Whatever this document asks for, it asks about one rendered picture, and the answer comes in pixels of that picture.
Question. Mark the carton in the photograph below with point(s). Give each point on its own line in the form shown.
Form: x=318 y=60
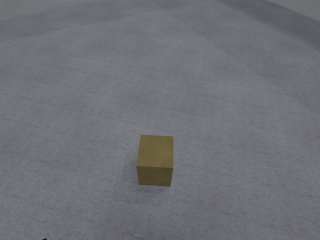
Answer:
x=155 y=160

